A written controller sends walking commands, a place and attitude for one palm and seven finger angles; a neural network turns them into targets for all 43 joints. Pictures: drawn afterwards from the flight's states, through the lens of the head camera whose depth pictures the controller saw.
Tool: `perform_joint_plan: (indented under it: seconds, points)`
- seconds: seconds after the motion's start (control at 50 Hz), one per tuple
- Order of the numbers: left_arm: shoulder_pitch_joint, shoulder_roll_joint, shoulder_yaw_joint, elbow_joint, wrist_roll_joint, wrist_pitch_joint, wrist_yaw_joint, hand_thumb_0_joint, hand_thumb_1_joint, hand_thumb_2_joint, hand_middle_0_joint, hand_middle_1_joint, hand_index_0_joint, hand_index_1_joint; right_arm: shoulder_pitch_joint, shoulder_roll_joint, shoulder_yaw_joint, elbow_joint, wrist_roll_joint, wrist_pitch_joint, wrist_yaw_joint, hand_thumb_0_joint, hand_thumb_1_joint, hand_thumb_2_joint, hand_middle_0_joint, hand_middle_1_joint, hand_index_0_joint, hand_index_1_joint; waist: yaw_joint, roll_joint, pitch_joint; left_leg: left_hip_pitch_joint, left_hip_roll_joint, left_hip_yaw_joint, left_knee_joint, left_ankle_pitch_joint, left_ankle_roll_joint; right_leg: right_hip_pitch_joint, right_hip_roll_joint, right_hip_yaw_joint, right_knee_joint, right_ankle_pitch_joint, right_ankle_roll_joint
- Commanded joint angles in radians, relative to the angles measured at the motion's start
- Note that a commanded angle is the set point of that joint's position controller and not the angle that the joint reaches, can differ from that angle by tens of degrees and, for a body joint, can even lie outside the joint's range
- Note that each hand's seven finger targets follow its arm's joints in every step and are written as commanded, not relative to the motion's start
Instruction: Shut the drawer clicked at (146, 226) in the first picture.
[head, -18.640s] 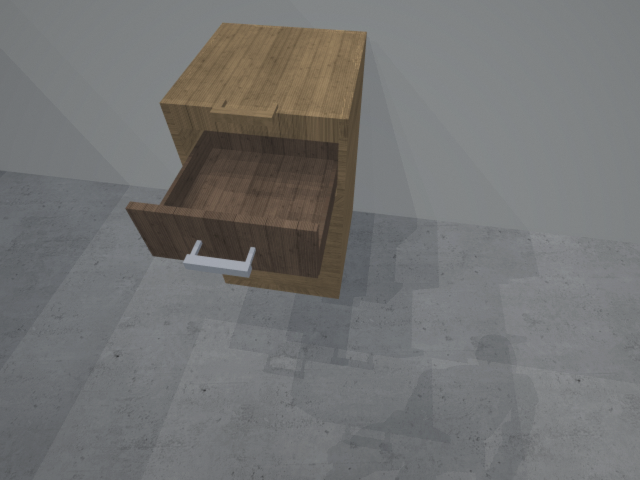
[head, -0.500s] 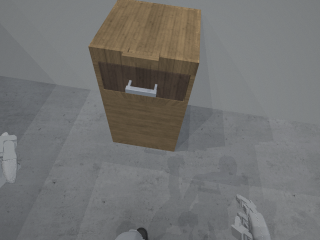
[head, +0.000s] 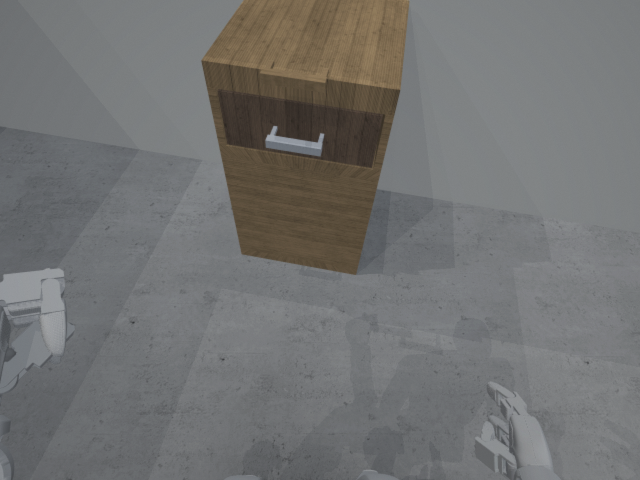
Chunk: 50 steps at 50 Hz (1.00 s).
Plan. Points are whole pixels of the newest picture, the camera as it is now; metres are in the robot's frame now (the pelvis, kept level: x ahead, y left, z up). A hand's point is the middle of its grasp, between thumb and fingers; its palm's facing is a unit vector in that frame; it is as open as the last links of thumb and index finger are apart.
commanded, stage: stop stepping back and stand still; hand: left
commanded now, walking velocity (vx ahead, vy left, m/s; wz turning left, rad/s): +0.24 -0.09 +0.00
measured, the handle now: (296, 139) +0.84 +0.11 -0.15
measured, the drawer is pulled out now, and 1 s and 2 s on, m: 0.00 0.00 0.00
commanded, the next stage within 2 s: let the arm hang, fingers relaxed in 1.66 s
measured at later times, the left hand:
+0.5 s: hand out of the picture +0.10 +0.20 +0.17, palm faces +0.32 -0.84 -0.44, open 3.2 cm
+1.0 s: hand out of the picture +0.08 +0.21 +0.19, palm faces +0.38 -0.78 -0.50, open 3.2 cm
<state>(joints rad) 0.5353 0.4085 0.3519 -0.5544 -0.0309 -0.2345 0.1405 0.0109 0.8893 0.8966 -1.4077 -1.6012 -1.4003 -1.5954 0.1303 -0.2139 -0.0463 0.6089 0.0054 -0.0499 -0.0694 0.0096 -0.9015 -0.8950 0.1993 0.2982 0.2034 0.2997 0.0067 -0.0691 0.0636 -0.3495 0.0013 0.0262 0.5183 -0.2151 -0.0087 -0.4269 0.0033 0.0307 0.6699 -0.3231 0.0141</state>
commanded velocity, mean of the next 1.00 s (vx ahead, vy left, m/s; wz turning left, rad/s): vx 0.16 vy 0.03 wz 0.00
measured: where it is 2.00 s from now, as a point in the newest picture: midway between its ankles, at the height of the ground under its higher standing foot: outside the picture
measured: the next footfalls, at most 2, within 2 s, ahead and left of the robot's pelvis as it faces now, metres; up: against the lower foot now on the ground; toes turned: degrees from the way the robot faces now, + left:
left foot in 0.38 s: -0.04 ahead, +0.11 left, +0.00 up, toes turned +0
right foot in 0.60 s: -0.04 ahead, -0.13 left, +0.00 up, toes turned -3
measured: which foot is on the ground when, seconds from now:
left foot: down 0.00-0.14, up 0.16-0.36, down 0.38-0.60, up 0.62-0.84, down 0.86-1.00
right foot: down 0.00-0.38, up 0.40-0.58, down 0.60-1.00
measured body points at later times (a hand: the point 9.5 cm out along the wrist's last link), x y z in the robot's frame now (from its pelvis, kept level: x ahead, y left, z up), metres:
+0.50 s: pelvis -0.10 -0.02 +0.00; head -0.12 +0.00 +0.45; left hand +0.07 +0.25 +0.20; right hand +0.01 -0.28 -0.07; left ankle -0.08 +0.11 -0.73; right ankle -0.07 -0.10 -0.68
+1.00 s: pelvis -0.11 -0.03 +0.00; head -0.11 -0.02 +0.45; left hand +0.05 +0.25 +0.22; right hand +0.05 -0.26 -0.07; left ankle -0.08 +0.09 -0.73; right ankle -0.08 -0.12 -0.72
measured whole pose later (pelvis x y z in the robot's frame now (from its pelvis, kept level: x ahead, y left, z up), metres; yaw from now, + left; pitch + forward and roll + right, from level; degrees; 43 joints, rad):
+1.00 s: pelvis -0.11 -0.03 +0.00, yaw +1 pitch -1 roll +1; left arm 0.60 0.44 0.40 -0.61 -0.01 -0.23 0.15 0.01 0.88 0.90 -1.41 -1.60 -1.40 -1.60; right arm 0.24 -0.19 0.00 0.60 0.00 -0.14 -0.07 0.01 -0.90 -0.89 0.20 0.30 0.20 0.30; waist -0.01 -0.04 0.02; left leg -0.27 0.01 0.07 0.54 -0.25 0.01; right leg -0.31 -0.01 -0.05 0.63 -0.37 0.00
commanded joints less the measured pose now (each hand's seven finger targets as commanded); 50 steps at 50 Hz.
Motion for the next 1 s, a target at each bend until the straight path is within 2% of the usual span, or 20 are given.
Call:
perform_joint_plan:
  seconds: [0.0, 0.08, 0.12, 0.14, 0.24, 0.3, 0.32, 0.36, 0.38, 0.44, 0.52, 0.54, 0.58, 0.6, 0.66, 0.78, 0.8, 0.84, 0.88, 0.98]
  points:
    - [0.127, 0.219, 0.199, -0.398, -0.025, -0.072, 0.009, 0.000, 0.900, 0.900, -1.400, -1.600, -1.400, -1.600, -0.012, -0.107, -0.030, -0.179, -0.016, -0.113, 0.020, 0.000, -0.900, -0.900, 0.200, 0.300, 0.200, 0.300, 0.011, 0.344, -0.320, 0.197, 0.323, -0.195, -0.126, 0.570, 0.168, 0.030, -0.017, -0.002, 0.182, -0.160, 0.011]
    - [0.206, 0.199, 0.219, -0.388, -0.029, -0.041, 0.021, 0.000, 0.900, 0.900, -1.400, -1.600, -1.400, -1.600, -0.017, -0.096, -0.013, -0.208, 0.015, -0.104, 0.033, 0.000, -0.900, -0.900, 0.200, 0.300, 0.200, 0.300, 0.004, 0.149, -0.211, -0.136, 0.162, -0.042, -0.034, -0.170, 0.064, 0.362, -0.043, 0.013, -0.180, 0.034, 0.012]
    - [0.169, 0.208, 0.222, -0.286, -0.035, -0.020, 0.029, 0.000, 0.900, 0.900, -1.400, -1.600, -1.400, -1.600, -0.032, -0.085, -0.013, -0.202, 0.008, -0.077, 0.024, 0.000, -0.900, -0.900, 0.200, 0.300, 0.200, 0.300, -0.014, -0.161, -0.095, -0.140, -0.022, 0.013, 0.347, -0.279, -0.008, 0.072, -0.288, 0.447, -0.545, -0.429, -0.136]
    - [0.104, 0.173, 0.192, -0.228, -0.034, -0.004, 0.032, 0.000, 0.900, 0.900, -1.400, -1.600, -1.400, -1.600, -0.030, -0.092, -0.018, -0.174, 0.005, -0.064, 0.020, 0.000, -0.900, -0.900, 0.200, 0.300, 0.200, 0.300, -0.014, -0.167, -0.077, -0.102, -0.005, -0.017, 0.485, -0.261, -0.009, -0.046, -0.337, 0.486, -0.608, -0.595, -0.142]
    - [0.092, 0.115, 0.117, -0.097, -0.020, 0.011, 0.031, 0.000, 0.900, 0.900, -1.400, -1.600, -1.400, -1.600, -0.031, -0.079, 0.006, -0.160, 0.004, -0.052, -0.014, 0.000, -0.900, -0.900, 0.200, 0.300, 0.200, 0.300, -0.038, -0.106, -0.075, 0.017, 0.021, 0.017, 0.253, -0.185, 0.025, -0.058, -0.231, 0.154, -0.470, -0.410, -0.117]
    - [0.050, 0.110, 0.087, -0.163, 0.001, 0.001, 0.043, 0.000, 0.900, 0.900, -1.400, -1.600, -1.400, -1.600, 0.019, -0.106, 0.007, -0.143, -0.006, -0.074, -0.018, 0.000, -0.900, -0.900, 0.200, 0.300, 0.200, 0.300, -0.038, -0.055, -0.112, 0.148, 0.003, 0.058, -0.040, -0.188, 0.064, 0.018, -0.189, 0.092, -0.371, -0.333, -0.073]
    - [0.016, 0.113, 0.079, -0.217, 0.006, -0.010, 0.046, 0.000, 0.900, 0.900, -1.400, -1.600, -1.400, -1.600, 0.032, -0.113, 0.008, -0.144, -0.012, -0.089, -0.020, 0.000, -0.900, -0.900, 0.200, 0.300, 0.200, 0.300, -0.045, 0.036, -0.124, 0.158, 0.028, 0.016, -0.160, -0.220, 0.087, 0.067, -0.145, 0.057, -0.260, -0.282, -0.055]
    - [-0.038, 0.129, 0.079, -0.337, 0.030, -0.028, 0.047, 0.000, 0.900, 0.900, -1.400, -1.600, -1.400, -1.600, 0.032, -0.135, 0.005, -0.163, -0.019, -0.115, -0.016, 0.000, -0.900, -0.900, 0.200, 0.300, 0.200, 0.300, -0.034, 0.394, -0.079, 0.138, 0.280, -0.384, -0.348, -0.407, 0.206, -0.065, 0.011, -0.078, 0.212, -0.148, 0.009]
    - [-0.022, 0.161, 0.099, -0.358, 0.049, -0.022, 0.039, 0.000, 0.900, 0.900, -1.400, -1.600, -1.400, -1.600, 0.034, -0.116, 0.004, -0.157, -0.022, -0.124, -0.009, 0.000, -0.900, -0.900, 0.200, 0.300, 0.200, 0.300, -0.034, 0.350, -0.100, 0.084, 0.310, -0.363, -0.334, -0.273, 0.252, -0.068, 0.029, -0.048, 0.448, -0.141, 0.027]
    - [0.031, 0.200, 0.169, -0.351, 0.034, -0.025, 0.037, 0.000, 0.900, 0.900, -1.400, -1.600, -1.400, -1.600, 0.011, -0.099, -0.001, -0.152, 0.000, -0.149, 0.021, 0.000, -0.900, -0.900, 0.200, 0.300, 0.200, 0.300, -0.009, 0.290, -0.040, -0.005, 0.291, -0.315, -0.332, -0.385, 0.218, -0.102, -0.045, -0.008, 0.423, -0.091, -0.008]
    - [0.110, 0.155, 0.164, -0.172, 0.018, -0.020, 0.042, 0.000, 0.900, 0.900, -1.400, -1.600, -1.400, -1.600, 0.016, -0.108, 0.000, -0.140, -0.005, -0.110, 0.000, 0.000, -0.900, -0.900, 0.200, 0.300, 0.200, 0.300, 0.008, 0.251, -0.026, -0.290, 0.199, -0.125, -0.192, -0.454, 0.108, 0.373, 0.002, -0.112, -0.051, -0.146, -0.035]
    - [0.110, 0.146, 0.153, -0.128, 0.023, -0.016, 0.038, 0.000, 0.900, 0.900, -1.400, -1.600, -1.400, -1.600, 0.011, -0.109, -0.003, -0.139, -0.006, -0.097, -0.004, 0.000, -0.900, -0.900, 0.200, 0.300, 0.200, 0.300, 0.013, 0.139, -0.008, -0.363, 0.131, -0.063, -0.019, -0.443, 0.081, 0.424, -0.018, -0.043, -0.170, -0.193, -0.059]
    - [0.022, 0.167, 0.149, -0.100, 0.005, -0.008, 0.022, 0.000, 0.900, 0.900, -1.400, -1.600, -1.400, -1.600, -0.010, -0.120, -0.032, -0.142, 0.006, -0.083, 0.003, 0.000, -0.900, -0.900, 0.200, 0.300, 0.200, 0.300, 0.000, -0.281, 0.022, -0.392, -0.022, -0.011, 0.596, -0.311, 0.032, 0.200, -0.379, 0.592, -0.569, -0.480, -0.188]
    - [-0.051, 0.180, 0.161, -0.118, -0.001, -0.032, 0.011, 0.000, 0.900, 0.900, -1.400, -1.600, -1.400, -1.600, 0.018, -0.136, -0.037, -0.113, -0.010, -0.089, 0.004, 0.000, -0.900, -0.900, 0.200, 0.300, 0.200, 0.300, -0.034, -0.178, 0.042, -0.348, 0.015, -0.042, 0.681, -0.165, 0.021, 0.157, -0.365, 0.481, -0.550, -0.226, -0.186]
    - [-0.035, 0.126, 0.109, -0.129, 0.007, -0.039, 0.001, 0.000, 0.900, 0.900, -1.400, -1.600, -1.400, -1.600, 0.024, -0.107, -0.022, -0.100, -0.006, -0.091, 0.003, 0.000, -0.900, -0.900, 0.200, 0.300, 0.200, 0.300, -0.038, -0.036, -0.031, -0.172, 0.056, -0.027, 0.559, -0.099, 0.018, 0.030, -0.304, 0.309, -0.513, -0.377, -0.175]
    - [0.034, 0.147, 0.107, -0.274, 0.013, -0.058, 0.032, 0.000, 0.900, 0.900, -1.400, -1.600, -1.400, -1.600, 0.007, -0.083, 0.005, -0.123, -0.017, -0.125, -0.023, 0.000, -0.900, -0.900, 0.200, 0.300, 0.200, 0.300, -0.017, 0.000, -0.086, 0.176, 0.010, 0.077, -0.005, -0.129, 0.056, 0.011, -0.222, 0.110, -0.414, -0.331, -0.123]
    - [0.026, 0.147, 0.106, -0.308, 0.014, -0.063, 0.036, 0.000, 0.900, 0.900, -1.400, -1.600, -1.400, -1.600, 0.020, -0.096, 0.002, -0.129, -0.020, -0.131, -0.028, 0.000, -0.900, -0.900, 0.200, 0.300, 0.200, 0.300, -0.023, 0.076, -0.084, 0.213, 0.030, 0.036, -0.085, -0.164, 0.067, 0.009, -0.199, 0.100, -0.343, -0.310, -0.105]
    - [0.047, 0.138, 0.119, -0.332, 0.014, -0.073, 0.046, 0.000, 0.900, 0.900, -1.400, -1.600, -1.400, -1.600, 0.032, -0.119, 0.001, -0.149, -0.019, -0.135, -0.030, 0.000, -0.900, -0.900, 0.200, 0.300, 0.200, 0.300, -0.020, 0.358, -0.083, 0.217, 0.245, -0.304, -0.275, -0.286, 0.158, -0.033, -0.044, -0.023, -0.020, -0.142, -0.033]
    - [0.015, 0.173, 0.155, -0.326, 0.020, -0.069, 0.046, 0.000, 0.900, 0.900, -1.400, -1.600, -1.400, -1.600, 0.029, -0.089, 0.006, -0.138, -0.013, -0.142, -0.016, 0.000, -0.900, -0.900, 0.200, 0.300, 0.200, 0.300, -0.016, 0.318, -0.087, 0.140, 0.293, -0.316, -0.290, -0.088, 0.177, -0.009, -0.018, -0.052, 0.154, -0.160, -0.006]
    - [0.115, 0.136, 0.158, -0.147, 0.008, -0.044, 0.029, 0.000, 0.900, 0.900, -1.400, -1.600, -1.400, -1.600, 0.024, -0.097, 0.004, -0.129, 0.007, -0.124, 0.000, 0.000, -0.900, -0.900, 0.200, 0.300, 0.200, 0.300, -0.013, 0.089, -0.083, -0.020, 0.142, -0.069, -0.053, 0.024, 0.080, 0.289, -0.052, -0.003, -0.263, 0.144, -0.017]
